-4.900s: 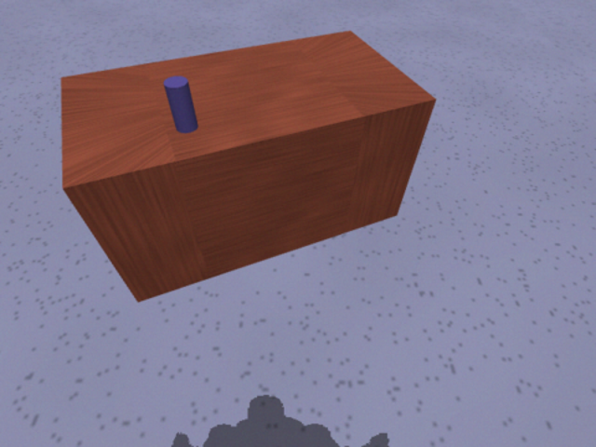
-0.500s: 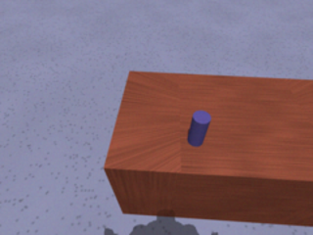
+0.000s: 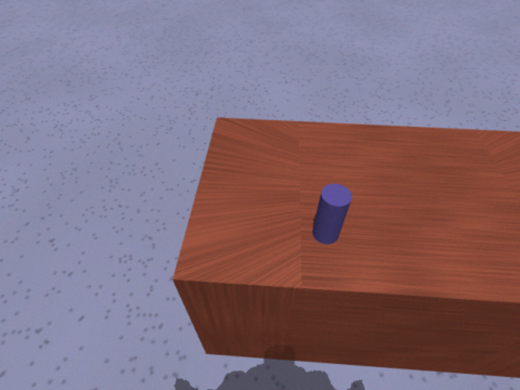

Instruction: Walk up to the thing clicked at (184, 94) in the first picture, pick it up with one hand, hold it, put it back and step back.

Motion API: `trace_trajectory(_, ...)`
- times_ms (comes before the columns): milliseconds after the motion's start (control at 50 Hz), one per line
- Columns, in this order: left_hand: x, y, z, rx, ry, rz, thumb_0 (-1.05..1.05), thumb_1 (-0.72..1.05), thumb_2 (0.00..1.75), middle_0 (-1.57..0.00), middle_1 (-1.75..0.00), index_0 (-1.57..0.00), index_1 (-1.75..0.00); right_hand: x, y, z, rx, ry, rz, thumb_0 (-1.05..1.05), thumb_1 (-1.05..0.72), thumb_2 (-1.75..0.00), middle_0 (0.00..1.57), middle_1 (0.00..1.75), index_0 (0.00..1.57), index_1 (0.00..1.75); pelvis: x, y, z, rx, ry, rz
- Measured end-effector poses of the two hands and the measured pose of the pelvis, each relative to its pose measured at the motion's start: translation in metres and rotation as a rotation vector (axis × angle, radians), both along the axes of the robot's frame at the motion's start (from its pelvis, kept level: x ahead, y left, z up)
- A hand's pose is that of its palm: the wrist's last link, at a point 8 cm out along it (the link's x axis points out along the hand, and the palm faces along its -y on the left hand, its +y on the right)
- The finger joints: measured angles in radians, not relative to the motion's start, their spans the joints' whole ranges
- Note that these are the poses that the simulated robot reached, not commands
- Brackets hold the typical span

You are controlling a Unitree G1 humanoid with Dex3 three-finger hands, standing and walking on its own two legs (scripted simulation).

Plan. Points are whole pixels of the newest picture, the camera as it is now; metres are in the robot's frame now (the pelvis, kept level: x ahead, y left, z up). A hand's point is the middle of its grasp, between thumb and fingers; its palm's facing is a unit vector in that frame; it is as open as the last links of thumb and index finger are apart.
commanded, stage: stand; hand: right
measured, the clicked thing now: (330, 215) +0.50 -0.15 -0.11
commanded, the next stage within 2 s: rise first in 1.84 s
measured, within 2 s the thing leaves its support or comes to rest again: neither
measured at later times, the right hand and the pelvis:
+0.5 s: hand out of the picture +0.06 -0.26 -0.16, palm faces -0.03 +0.94 -0.33, open 7.4 cm; pelvis +0.00 -0.01 +0.00, yaw +0 degrees
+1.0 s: hand out of the picture +0.07 -0.26 -0.16, palm faces -0.03 +0.94 -0.34, open 7.4 cm; pelvis +0.01 -0.01 +0.00, yaw +0 degrees
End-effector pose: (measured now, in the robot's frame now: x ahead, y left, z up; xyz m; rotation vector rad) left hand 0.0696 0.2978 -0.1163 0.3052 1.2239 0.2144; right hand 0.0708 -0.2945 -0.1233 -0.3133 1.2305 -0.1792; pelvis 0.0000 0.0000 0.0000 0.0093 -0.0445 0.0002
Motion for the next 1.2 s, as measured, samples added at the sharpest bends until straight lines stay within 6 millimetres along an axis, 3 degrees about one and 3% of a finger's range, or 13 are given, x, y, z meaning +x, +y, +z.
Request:
trace_trajectory(720, 0.006, -0.009, -0.002, 0.001, 0.010, -0.012, 0.01, 0.91, 0.90, -0.21, -0.30, -0.20, -0.30, -0.015, -0.014, -0.001, -0.012, 0.047, -0.018, 0.01, -0.91, -0.90, 0.20, 0.30, 0.20, 0.30, 0.005, -0.009, 0.000, -0.006, 0.009, -0.002)
trace_trajectory(1200, 0.012, -0.007, 0.000, 0.005, 0.004, -0.013, 0.01, 0.91, 0.90, -0.21, -0.30, -0.20, -0.30, 0.002, -0.009, -0.001, -0.008, 0.014, -0.007, 0.01, -0.91, -0.90, 0.20, 0.30, 0.20, 0.30, 0.010, -0.007, 0.000, -0.003, 0.007, -0.003)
